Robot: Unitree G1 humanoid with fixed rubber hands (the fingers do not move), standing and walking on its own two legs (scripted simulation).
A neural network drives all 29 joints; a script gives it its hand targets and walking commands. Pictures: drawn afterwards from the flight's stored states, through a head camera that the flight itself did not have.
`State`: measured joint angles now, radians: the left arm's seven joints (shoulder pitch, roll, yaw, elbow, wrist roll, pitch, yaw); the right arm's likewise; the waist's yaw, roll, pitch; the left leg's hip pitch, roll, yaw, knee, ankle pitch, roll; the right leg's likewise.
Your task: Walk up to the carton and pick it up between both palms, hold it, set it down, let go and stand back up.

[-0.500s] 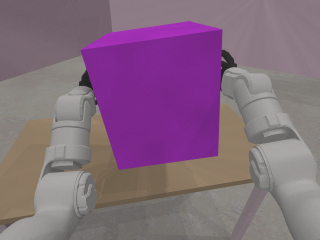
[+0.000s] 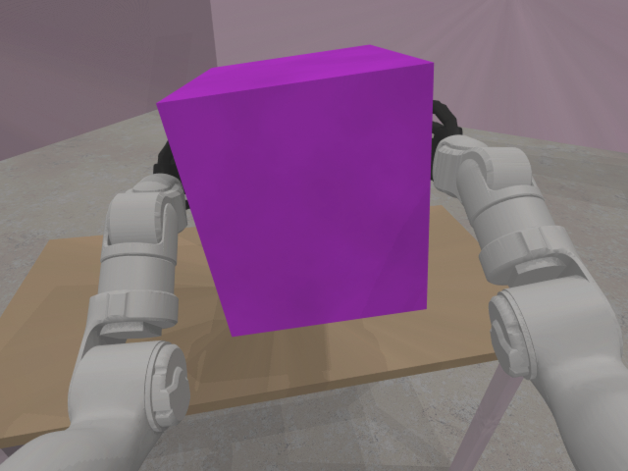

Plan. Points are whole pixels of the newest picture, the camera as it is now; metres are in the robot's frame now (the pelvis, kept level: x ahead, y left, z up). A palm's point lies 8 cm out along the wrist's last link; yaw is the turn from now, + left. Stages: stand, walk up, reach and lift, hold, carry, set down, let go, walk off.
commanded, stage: hold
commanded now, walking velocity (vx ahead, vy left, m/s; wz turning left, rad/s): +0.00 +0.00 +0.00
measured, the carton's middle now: (307, 175) +0.43 +0.00 +0.25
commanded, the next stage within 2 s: none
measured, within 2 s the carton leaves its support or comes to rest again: neither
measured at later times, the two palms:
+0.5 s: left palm (166, 192) +0.36 +0.17 +0.26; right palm (444, 159) +0.37 -0.17 +0.30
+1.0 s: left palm (167, 190) +0.36 +0.17 +0.26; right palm (447, 153) +0.37 -0.17 +0.31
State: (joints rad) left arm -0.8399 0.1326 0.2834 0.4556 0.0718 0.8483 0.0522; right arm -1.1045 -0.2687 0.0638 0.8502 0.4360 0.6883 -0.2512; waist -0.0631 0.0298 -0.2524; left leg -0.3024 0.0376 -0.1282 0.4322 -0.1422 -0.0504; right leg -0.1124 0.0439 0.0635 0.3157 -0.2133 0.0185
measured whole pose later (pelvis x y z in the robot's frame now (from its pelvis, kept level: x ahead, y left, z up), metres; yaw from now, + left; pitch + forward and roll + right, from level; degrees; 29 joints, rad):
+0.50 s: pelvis +0.00 +0.00 +0.00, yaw +0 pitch -1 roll -2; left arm -0.82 0.11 0.31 0.42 0.09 0.87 0.05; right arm -1.08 -0.26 0.04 0.82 0.44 0.70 -0.26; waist -0.06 0.03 -0.24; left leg -0.28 0.03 -0.12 0.43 -0.14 -0.05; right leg -0.09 0.04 0.07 0.32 -0.22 0.02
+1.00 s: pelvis +0.00 +0.00 +0.00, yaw +0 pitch +0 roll -2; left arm -0.85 0.13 0.28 0.48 0.07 0.84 0.05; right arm -1.12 -0.27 0.04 0.88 0.43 0.69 -0.25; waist -0.06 0.03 -0.26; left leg -0.31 0.04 -0.14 0.44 -0.14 -0.05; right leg -0.12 0.05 0.06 0.32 -0.21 0.02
